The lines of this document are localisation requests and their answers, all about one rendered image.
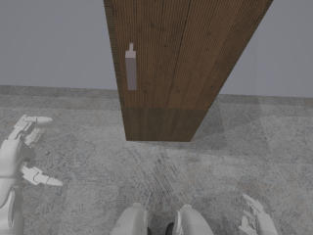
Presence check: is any robot left thigh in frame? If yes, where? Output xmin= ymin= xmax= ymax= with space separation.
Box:
xmin=109 ymin=206 xmax=149 ymax=235

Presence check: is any robot left hand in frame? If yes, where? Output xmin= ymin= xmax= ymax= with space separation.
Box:
xmin=0 ymin=115 xmax=65 ymax=188

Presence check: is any left robot forearm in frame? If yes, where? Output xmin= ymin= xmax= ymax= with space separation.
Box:
xmin=0 ymin=176 xmax=25 ymax=235

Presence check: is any robot right hand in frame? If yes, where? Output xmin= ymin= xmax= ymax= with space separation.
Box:
xmin=239 ymin=194 xmax=279 ymax=235

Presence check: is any handle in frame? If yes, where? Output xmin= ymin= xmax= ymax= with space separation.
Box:
xmin=125 ymin=42 xmax=137 ymax=90

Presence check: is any robot right shin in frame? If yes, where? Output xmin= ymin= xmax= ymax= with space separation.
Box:
xmin=172 ymin=204 xmax=192 ymax=235

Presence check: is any cupboard door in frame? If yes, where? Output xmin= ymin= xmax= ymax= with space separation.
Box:
xmin=111 ymin=0 xmax=269 ymax=110

